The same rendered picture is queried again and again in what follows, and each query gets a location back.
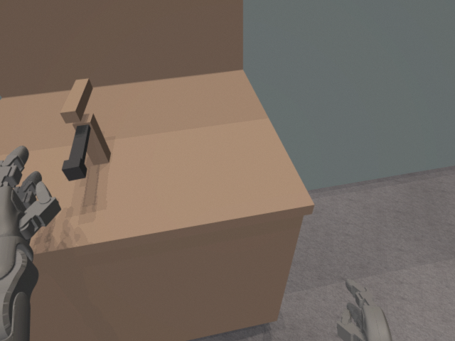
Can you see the robot right hand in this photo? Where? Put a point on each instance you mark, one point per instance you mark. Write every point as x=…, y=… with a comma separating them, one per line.
x=371, y=323

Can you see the robot left forearm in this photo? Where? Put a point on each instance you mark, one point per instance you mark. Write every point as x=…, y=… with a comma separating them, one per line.
x=18, y=277

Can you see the counter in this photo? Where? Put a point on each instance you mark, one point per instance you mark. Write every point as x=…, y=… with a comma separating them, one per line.
x=187, y=221

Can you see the robot left hand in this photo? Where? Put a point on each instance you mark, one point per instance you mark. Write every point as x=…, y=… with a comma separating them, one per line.
x=20, y=214

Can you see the tap lever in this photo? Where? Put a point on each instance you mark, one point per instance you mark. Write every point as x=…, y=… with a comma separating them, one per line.
x=75, y=168

